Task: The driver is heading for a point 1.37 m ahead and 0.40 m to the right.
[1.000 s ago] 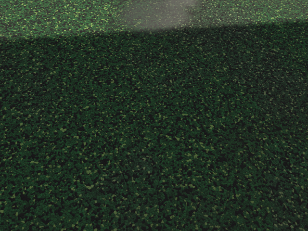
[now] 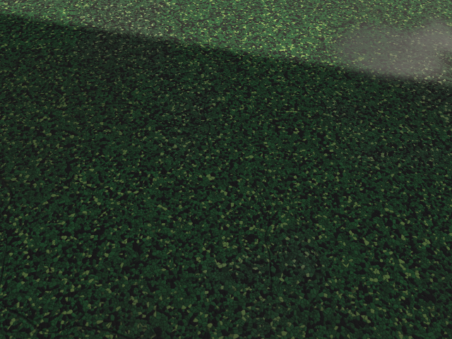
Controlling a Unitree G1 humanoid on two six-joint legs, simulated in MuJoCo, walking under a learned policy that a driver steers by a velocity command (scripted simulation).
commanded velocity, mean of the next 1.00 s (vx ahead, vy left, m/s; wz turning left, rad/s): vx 0.40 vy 0.00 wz -0.67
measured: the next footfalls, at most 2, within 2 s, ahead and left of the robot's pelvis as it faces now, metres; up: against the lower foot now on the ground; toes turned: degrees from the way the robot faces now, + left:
right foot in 0.16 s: +0.02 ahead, -0.11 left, +0.00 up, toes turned -12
left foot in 0.72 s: +0.22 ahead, +0.00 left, +0.00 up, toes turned -41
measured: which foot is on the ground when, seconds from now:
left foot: down 0.00-0.16, up 0.18-0.70, down 0.72-1.00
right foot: up 0.00-0.14, down 0.16-0.70, up 0.72-1.00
